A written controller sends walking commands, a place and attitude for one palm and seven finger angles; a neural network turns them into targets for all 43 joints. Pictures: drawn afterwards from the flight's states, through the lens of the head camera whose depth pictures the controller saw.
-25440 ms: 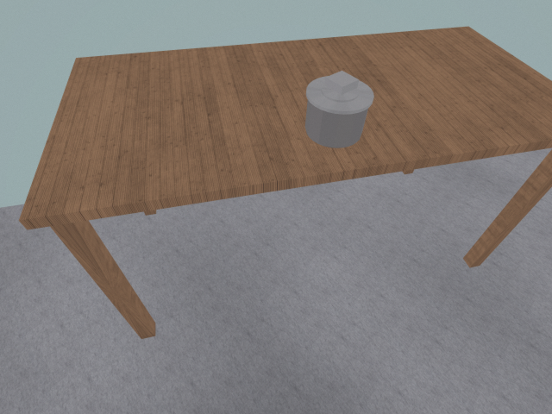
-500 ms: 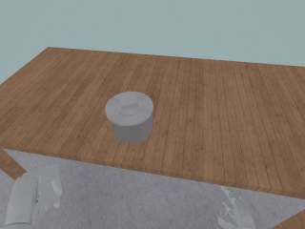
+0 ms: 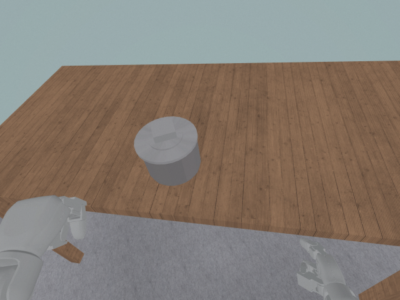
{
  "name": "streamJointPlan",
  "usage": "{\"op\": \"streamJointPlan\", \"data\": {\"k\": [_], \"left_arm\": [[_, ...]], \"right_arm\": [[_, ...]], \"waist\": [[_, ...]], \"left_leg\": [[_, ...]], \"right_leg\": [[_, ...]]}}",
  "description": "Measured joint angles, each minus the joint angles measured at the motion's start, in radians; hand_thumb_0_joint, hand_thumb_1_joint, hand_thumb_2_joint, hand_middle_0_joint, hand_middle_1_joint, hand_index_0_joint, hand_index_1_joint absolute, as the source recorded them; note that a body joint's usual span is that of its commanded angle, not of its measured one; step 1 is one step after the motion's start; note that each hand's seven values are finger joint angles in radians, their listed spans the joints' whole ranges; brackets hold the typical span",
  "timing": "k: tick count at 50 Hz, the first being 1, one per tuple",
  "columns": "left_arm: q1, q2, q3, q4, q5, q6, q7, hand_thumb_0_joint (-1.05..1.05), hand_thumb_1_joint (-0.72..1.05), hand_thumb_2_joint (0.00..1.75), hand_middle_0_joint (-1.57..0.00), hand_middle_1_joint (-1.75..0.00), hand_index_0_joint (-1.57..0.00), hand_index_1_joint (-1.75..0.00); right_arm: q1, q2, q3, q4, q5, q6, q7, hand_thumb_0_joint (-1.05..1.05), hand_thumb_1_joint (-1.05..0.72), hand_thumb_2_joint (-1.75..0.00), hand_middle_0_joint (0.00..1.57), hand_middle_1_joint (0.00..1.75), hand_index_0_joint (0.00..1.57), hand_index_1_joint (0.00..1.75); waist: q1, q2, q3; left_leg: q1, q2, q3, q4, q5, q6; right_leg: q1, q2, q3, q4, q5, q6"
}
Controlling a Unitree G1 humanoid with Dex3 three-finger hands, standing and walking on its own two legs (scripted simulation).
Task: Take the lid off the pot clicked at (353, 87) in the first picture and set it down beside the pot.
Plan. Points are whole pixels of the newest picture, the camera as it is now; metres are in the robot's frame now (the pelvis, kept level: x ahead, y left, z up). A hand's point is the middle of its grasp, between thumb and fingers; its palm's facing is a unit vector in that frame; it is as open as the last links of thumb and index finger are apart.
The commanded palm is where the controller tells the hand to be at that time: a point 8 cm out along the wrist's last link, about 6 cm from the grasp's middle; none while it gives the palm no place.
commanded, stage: reach forward and open the fingers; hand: left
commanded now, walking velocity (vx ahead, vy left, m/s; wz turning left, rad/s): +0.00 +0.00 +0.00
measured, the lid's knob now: (163, 130) +0.45 +0.16 +0.09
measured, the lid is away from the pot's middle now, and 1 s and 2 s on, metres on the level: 0.00 0.00 0.00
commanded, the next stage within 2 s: move the open hand above the knob in 0.80 s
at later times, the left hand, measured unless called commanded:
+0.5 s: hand (61, 210) +0.21 +0.26 +0.14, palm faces -0.18 -0.01 -0.98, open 7.9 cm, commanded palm +0.20 +0.26 +0.20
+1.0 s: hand (70, 171) +0.26 +0.25 +0.17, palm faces -0.12 -0.01 -0.99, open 10.2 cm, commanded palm +0.24 +0.24 +0.23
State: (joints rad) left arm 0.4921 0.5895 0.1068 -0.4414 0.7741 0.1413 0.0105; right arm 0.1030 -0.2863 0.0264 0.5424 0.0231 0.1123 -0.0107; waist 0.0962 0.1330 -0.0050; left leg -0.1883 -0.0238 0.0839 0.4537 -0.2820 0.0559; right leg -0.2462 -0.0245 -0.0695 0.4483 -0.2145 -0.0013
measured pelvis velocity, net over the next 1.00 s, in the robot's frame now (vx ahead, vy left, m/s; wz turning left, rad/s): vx -0.04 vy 0.00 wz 0.05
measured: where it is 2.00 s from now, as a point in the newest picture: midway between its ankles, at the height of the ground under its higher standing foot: outside the picture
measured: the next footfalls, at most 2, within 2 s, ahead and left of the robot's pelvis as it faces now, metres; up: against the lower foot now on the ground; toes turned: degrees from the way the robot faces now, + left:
none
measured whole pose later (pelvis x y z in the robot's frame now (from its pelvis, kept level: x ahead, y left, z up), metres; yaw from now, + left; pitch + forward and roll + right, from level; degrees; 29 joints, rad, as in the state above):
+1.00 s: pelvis -0.04 +0.00 +0.00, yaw +3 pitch -1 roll +0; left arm -0.24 0.68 -0.01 -0.08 0.75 0.10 -0.39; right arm 0.12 -0.30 0.04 0.56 0.06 0.07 -0.01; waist 0.05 0.13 0.02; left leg -0.18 -0.06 0.05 0.40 -0.19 0.07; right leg -0.24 -0.06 -0.10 0.42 -0.15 0.00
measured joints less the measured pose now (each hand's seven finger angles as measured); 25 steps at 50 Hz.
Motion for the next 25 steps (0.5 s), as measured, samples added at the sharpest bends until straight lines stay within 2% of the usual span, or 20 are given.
{"op": "streamJointPlan", "data": {"k": [5, 8, 12, 18, 25], "left_arm": [[-0.040, 0.038, -0.008, 0.037, -0.024, -0.025, -0.135, 0.01, 0.52, 1.11, -1.17, -1.09, -1.18, -1.09], [-0.088, 0.075, -0.013, 0.057, -0.036, -0.060, -0.212, 0.00, 0.42, 1.16, -1.14, -0.99, -1.14, -0.98], [-0.170, 0.117, 0.006, 0.089, -0.049, -0.111, -0.284, 0.00, 0.30, 1.22, -1.09, -0.85, -1.10, -0.84], [-0.242, 0.120, 0.037, 0.110, -0.079, -0.161, -0.320, 0.00, 0.13, 1.28, -1.01, -0.63, -1.02, -0.63], [-0.364, 0.125, 0.015, 0.177, -0.068, -0.174, -0.324, 0.00, -0.06, 1.33, -0.93, -0.39, -0.94, -0.38]], "right_arm": [[0.005, -0.008, -0.002, 0.005, 0.014, -0.011, -0.009, 0.01, -0.91, -0.90, 0.20, 0.30, 0.20, 0.30], [0.009, -0.013, -0.002, 0.009, 0.012, -0.021, -0.017, 0.01, -0.91, -0.90, 0.20, 0.30, 0.20, 0.30], [0.008, -0.018, -0.002, 0.012, 0.012, -0.029, -0.021, 0.01, -0.91, -0.90, 0.20, 0.30, 0.20, 0.30], [0.021, -0.020, -0.009, 0.008, 0.012, -0.036, -0.009, 0.01, -0.91, -0.90, 0.20, 0.30, 0.20, 0.30], [0.031, -0.017, -0.006, 0.027, 0.019, -0.041, -0.011, 0.01, -0.91, -0.90, 0.20, 0.30, 0.20, 0.30]], "waist": [[-0.016, 0.018, -0.017], [-0.020, 0.017, -0.011], [-0.021, 0.011, 0.012], [-0.025, 0.008, 0.027], [-0.026, -0.001, 0.043]], "left_leg": [[0.020, -0.003, -0.023, -0.023, 0.011, -0.002], [0.032, -0.004, -0.037, -0.033, 0.019, -0.004], [0.040, -0.004, -0.049, -0.045, 0.034, -0.007], [0.031, -0.005, -0.051, -0.058, 0.057, -0.008], [0.020, -0.010, -0.048, -0.055, 0.074, -0.005]], "right_leg": [[0.031, -0.002, -0.022, -0.028, 0.004, 0.001], [0.050, -0.004, -0.036, -0.041, 0.008, -0.001], [0.065, -0.002, -0.048, -0.062, 0.023, -0.005], [0.060, -0.002, -0.051, -0.082, 0.049, -0.007], [0.048, -0.008, -0.048, -0.076, 0.064, -0.007]]}}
